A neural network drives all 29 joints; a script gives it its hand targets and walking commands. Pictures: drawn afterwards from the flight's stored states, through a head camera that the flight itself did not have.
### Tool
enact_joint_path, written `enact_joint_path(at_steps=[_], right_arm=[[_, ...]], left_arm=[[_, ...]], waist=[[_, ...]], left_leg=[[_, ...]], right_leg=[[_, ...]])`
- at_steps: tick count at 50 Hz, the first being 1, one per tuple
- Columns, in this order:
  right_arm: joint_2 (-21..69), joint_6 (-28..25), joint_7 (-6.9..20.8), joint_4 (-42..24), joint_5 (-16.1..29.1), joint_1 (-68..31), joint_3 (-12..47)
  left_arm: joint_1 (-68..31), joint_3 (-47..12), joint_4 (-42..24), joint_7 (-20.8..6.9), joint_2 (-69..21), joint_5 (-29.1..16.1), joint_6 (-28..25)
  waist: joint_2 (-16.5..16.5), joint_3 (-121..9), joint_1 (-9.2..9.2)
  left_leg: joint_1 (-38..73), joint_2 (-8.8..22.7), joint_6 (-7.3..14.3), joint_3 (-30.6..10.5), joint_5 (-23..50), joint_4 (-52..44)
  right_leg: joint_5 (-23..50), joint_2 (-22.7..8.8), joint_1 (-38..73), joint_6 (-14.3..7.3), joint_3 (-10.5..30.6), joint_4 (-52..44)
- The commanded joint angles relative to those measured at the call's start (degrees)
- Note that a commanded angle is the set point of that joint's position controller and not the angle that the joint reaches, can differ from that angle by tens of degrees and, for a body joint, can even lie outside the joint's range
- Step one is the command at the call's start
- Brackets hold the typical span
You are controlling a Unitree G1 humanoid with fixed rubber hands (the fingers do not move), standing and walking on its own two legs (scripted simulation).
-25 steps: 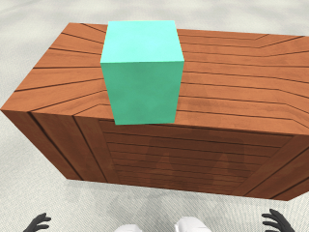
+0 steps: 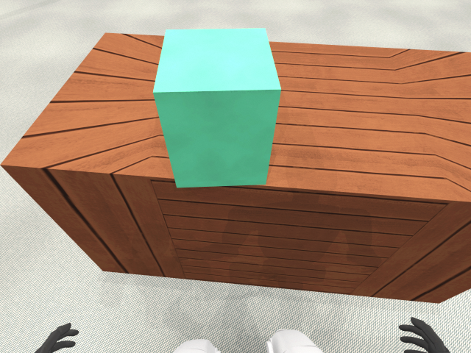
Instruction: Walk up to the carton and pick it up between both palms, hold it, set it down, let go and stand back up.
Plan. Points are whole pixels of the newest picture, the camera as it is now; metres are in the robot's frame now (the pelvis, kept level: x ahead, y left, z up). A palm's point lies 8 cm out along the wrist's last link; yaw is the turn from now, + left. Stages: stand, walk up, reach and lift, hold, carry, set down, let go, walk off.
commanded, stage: walk up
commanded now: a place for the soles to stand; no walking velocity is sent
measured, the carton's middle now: (218, 111) +0.56 +0.07 +0.08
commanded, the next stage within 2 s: none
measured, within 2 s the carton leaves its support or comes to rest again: neither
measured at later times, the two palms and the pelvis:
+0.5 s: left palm out of the picture +0.09 +0.33 -0.08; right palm out of the picture +0.12 -0.31 -0.08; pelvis +0.00 +0.00 +0.00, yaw +0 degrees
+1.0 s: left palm out of the picture +0.09 +0.33 -0.07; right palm out of the picture +0.12 -0.31 -0.08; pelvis +0.00 +0.00 +0.00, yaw -1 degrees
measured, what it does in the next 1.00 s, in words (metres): steps on the spot: right foot, then right foot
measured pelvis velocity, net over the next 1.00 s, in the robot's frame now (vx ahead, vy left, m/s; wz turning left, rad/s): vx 0.00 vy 0.00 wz -0.01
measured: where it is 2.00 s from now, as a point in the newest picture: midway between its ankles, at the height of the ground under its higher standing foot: outside the picture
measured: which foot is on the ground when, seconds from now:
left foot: down 0.00-1.00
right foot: up 0.00-0.16, down 0.18-0.40, up 0.42-0.64, down 0.66-0.88, up 0.90-1.00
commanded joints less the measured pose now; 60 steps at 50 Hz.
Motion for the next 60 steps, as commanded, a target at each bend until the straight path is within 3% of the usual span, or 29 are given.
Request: enact_joint_path(at_steps=[1, 5, 8, 9, 10, 11, 12, 16, 19, 20, 22, 26, 30, 32, 33, 34, 35, 36, 41, 43, 44, 45, 47, 53, 55, 57, 58, 59, 60], right_arm=[[-16.0, -2.2, -0.8, -4.1, -1.3, -2.9, -3.6], [-16.7, -2.3, -0.3, -4.7, -1.6, 1.1, -3.6], [-15.1, -1.7, -0.2, -5.9, -1.0, -4.3, -2.6], [-13.5, -1.6, -0.3, -5.8, -0.7, -3.0, -2.2], [-11.4, -1.1, -0.1, -7.0, -0.3, -3.6, -1.8], [-13.2, -0.1, -0.5, -6.2, -0.3, -4.0, -2.5], [-14.5, 0.2, -0.5, -5.5, -0.4, -4.9, -2.7], [-13.6, -0.6, -0.1, -3.3, -0.7, -2.7, -3.1], [-13.3, -1.3, -0.2, -0.9, -1.6, 3.6, -4.0], [-18.4, -1.9, -0.5, -1.0, -2.2, 4.6, -5.1], [-18.6, -2.2, -0.3, -3.2, -1.3, -1.5, -4.6], [-15.9, -2.0, -0.7, -4.2, -1.3, -4.2, -3.5], [-16.9, -2.1, -0.1, -4.9, -1.7, -0.6, -3.5], [-16.2, -1.6, 0.1, -5.9, -1.3, -4.5, -2.9], [-14.1, -1.5, 0.0, -5.6, -1.1, -3.3, -2.2], [-12.2, -1.5, -0.1, -6.6, -0.6, -3.2, -1.9], [-12.0, -0.5, -0.2, -6.3, -0.4, -3.3, -2.1], [-14.7, 0.0, -0.5, -5.5, -0.6, -4.5, -2.8], [-13.6, -0.8, 0.0, -2.5, -0.8, -1.0, -3.3], [-13.4, -1.5, -0.1, -1.1, -1.6, 3.0, -3.9], [-18.4, -2.1, -0.4, -1.3, -2.1, 4.0, -4.9], [-19.6, -2.4, -0.4, -2.6, -1.3, 0.6, -4.7], [-17.3, -2.4, -0.4, -3.2, -1.0, -3.1, -4.1], [-16.8, -2.3, -0.2, -4.6, -1.7, -0.3, -3.4], [-16.8, -2.1, 0.0, -5.5, -1.3, -2.8, -3.1], [-13.3, -1.7, -0.2, -5.6, -0.7, -2.8, -2.1], [-11.2, -1.5, 0.0, -7.1, -0.4, -3.9, -1.7], [-13.0, -0.4, -0.4, -6.1, -0.3, -3.8, -2.3], [-14.5, -0.1, -0.5, -5.4, -0.4, -4.6, -2.6]], left_arm=[[4.8, 2.6, 3.4, -0.1, 12.3, -0.8, -1.2], [3.9, 2.2, 1.6, -0.3, 11.4, -0.1, -2.4], [9.8, 2.6, 3.2, 0.2, 11.4, 0.8, -3.6], [10.3, 3.3, 3.1, 0.4, 13.2, 1.3, -3.9], [8.5, 4.1, 1.6, 0.7, 17.5, 1.6, -4.5], [5.8, 3.7, 0.7, 0.6, 18.4, 0.8, -4.4], [4.5, 3.2, -0.1, 0.7, 17.4, 1.0, -4.4], [2.5, 2.4, -0.7, 1.3, 15.2, 0.8, -3.5], [-3.5, 0.9, -2.0, 1.0, 11.9, 0.1, -2.5], [-3.8, 0.4, -2.4, 0.9, 8.4, -0.6, -2.2], [0.3, 2.1, 0.9, 1.5, 13.9, -0.6, -1.0], [4.6, 2.7, 3.5, -0.1, 12.4, -1.0, -1.5], [4.6, 2.3, 1.7, -0.5, 11.4, 0.0, -2.7], [9.2, 2.5, 3.1, 0.0, 11.3, 0.7, -3.7], [10.1, 3.0, 3.2, 0.3, 12.2, 1.2, -4.0], [9.8, 4.1, 2.2, 0.6, 16.1, 1.7, -4.5], [6.5, 4.0, 1.2, 0.6, 18.5, 0.8, -4.5], [5.0, 3.5, 0.0, 0.6, 17.9, 1.1, -4.5], [1.3, 2.2, -1.0, 1.1, 15.0, 0.7, -3.5], [-3.2, 0.9, -2.0, 0.9, 11.6, 0.2, -2.7], [-2.9, 0.4, -2.1, 0.7, 8.4, -0.6, -2.4], [0.0, 1.4, -0.2, 1.2, 11.0, -0.6, -1.7], [1.5, 2.1, 1.5, 1.0, 13.3, -1.1, -1.3], [4.1, 2.3, 1.8, -0.5, 11.5, -0.3, -2.5], [7.7, 2.3, 2.6, -0.2, 10.7, 0.3, -3.6], [10.0, 3.3, 3.1, 0.4, 13.1, 1.3, -4.3], [8.8, 4.2, 1.5, 0.8, 17.4, 1.7, -4.8], [6.0, 3.8, 0.9, 0.6, 18.4, 0.7, -4.6], [4.7, 3.3, 0.1, 0.6, 17.3, 1.0, -4.6]], waist=[[6.8, -1.7, -2.14], [8.2, -9.1, -3.67], [7.3, -12.7, 1.18], [2.2, -14.7, 1.42], [-8.2, -15.2, 1.09], [-10.1, -14.1, 0.42], [-6.7, -11.6, 0.17], [-7.2, -9.7, -1.04], [-3.7, -9.7, -6.17], [8.5, -8.3, -7.15], [4.2, -3.6, -3.39], [6.8, -0.4, -1.86], [8.3, -7.8, -2.90], [8.3, -11.3, 0.62], [4.9, -13.1, 1.04], [-4.9, -15.4, 1.20], [-11.7, -13.5, 0.35], [-7.7, -11.1, 0.10], [-7.0, -9.9, -2.32], [-3.2, -9.5, -6.11], [8.4, -8.7, -6.76], [8.4, -5.9, -4.53], [3.2, -1.5, -2.16], [8.0, -6.3, -3.42], [7.5, -10.7, -0.43], [2.5, -14.2, 1.15], [-7.9, -14.5, 1.13], [-10.1, -13.6, 0.35], [-7.0, -11.1, -0.07]], left_leg=[[1.8, 15.0, 5.9, -16.3, 1.9, -27.8], [11.8, 17.3, 10.1, -16.6, 14.9, -19.8], [1.7, 13.1, 6.2, -8.5, 23.6, -8.3], [-1.5, 10.2, 3.7, -6.6, 23.4, 0.0], [-10.6, 2.4, -1.4, -4.3, 9.2, 9.8], [-10.1, -1.0, -1.4, -9.5, -15.9, 12.1], [-10.5, -0.4, -1.2, -11.5, -17.5, 13.4], [-7.5, 0.8, -1.2, -9.2, -9.2, 5.9], [11.0, 2.2, -0.3, -10.7, 2.4, -16.6], [13.6, 12.9, 2.3, -23.0, -3.0, -26.2], [1.2, 23.2, 6.3, -28.7, -1.0, -31.2], [-1.7, 14.9, 6.8, -16.2, -1.9, -28.8], [7.9, 16.8, 11.0, -16.0, 9.2, -19.8], [2.0, 13.8, 7.6, -9.7, 17.3, -11.4], [-1.0, 11.6, 5.1, -8.0, 19.2, -4.3], [-7.2, 5.6, 0.6, -5.0, 16.5, 7.4], [-11.7, -1.3, -1.5, -6.9, -11.8, 9.1], [-10.5, -0.3, -1.0, -11.3, -17.0, 12.4], [-3.2, 0.6, -0.8, -8.6, -5.2, 1.4], [10.8, 2.7, -0.1, -11.4, 2.3, -17.5], [13.7, 13.1, 2.4, -23.3, -1.5, -26.4], [7.2, 21.6, 5.1, -28.9, 2.3, -30.0], [-1.0, 20.8, 6.6, -24.7, 1.5, -30.5], [7.6, 16.5, 10.4, -16.3, 8.6, -21.6], [5.0, 15.1, 9.1, -11.8, 17.7, -14.4], [-1.6, 10.2, 3.7, -7.1, 23.2, -0.5], [-10.6, 2.7, -1.4, -4.7, 10.9, 9.3], [-10.4, -0.9, -1.4, -9.3, -15.5, 10.6], [-10.5, -0.2, -1.0, -11.5, -17.2, 11.7]], right_leg=[[-0.5, -2.1, -10.6, -1.0, -2.2, 3.2], [-3.7, -4.4, -8.2, -1.3, -5.6, -11.8], [12.6, -2.3, 8.4, -3.8, -6.1, -27.8], [14.9, -3.3, 11.9, -4.9, 2.5, -30.3], [19.2, -16.0, 12.0, -10.8, 28.6, -33.7], [22.5, -21.8, 7.2, -17.6, 37.5, -34.3], [21.5, -21.6, 5.9, -19.2, 37.8, -33.5], [32.4, -17.1, 3.1, -15.9, 30.1, -29.4], [23.9, -11.6, -10.2, -9.7, 19.3, -22.5], [13.4, -2.8, -18.6, -4.5, 8.3, -8.9], [-7.0, 0.0, -14.1, -1.8, 0.9, 3.3], [-0.5, -1.9, -9.3, -1.2, -2.8, 2.8], [-2.5, -4.5, -5.9, -1.6, -6.7, -13.7], [9.3, -2.8, 6.6, -3.3, -7.7, -26.2], [12.3, -2.5, 10.8, -4.1, -1.4, -30.0], [17.0, -11.1, 12.7, -8.2, 19.1, -33.1], [20.1, -20.3, 9.1, -15.3, 35.6, -35.1], [19.2, -21.9, 5.5, -18.6, 39.0, -34.4], [30.7, -16.3, 0.7, -14.9, 28.7, -28.6], [24.5, -11.3, -9.7, -9.4, 18.6, -22.1], [14.2, -2.4, -17.3, -4.2, 7.6, -8.2], [-6.1, 2.0, -16.9, -1.9, 0.3, -1.1], [-4.9, -0.6, -12.0, -2.0, 0.4, 4.2], [-3.8, -3.7, -7.7, -1.4, -5.8, -10.4], [5.8, -3.3, 2.8, -2.7, -8.2, -23.2], [14.2, -3.6, 12.2, -4.8, 3.3, -31.0], [18.8, -15.5, 12.6, -10.6, 28.6, -34.4], [21.8, -21.6, 8.0, -17.3, 37.5, -34.7], [21.3, -21.3, 6.8, -18.9, 37.8, -33.7]])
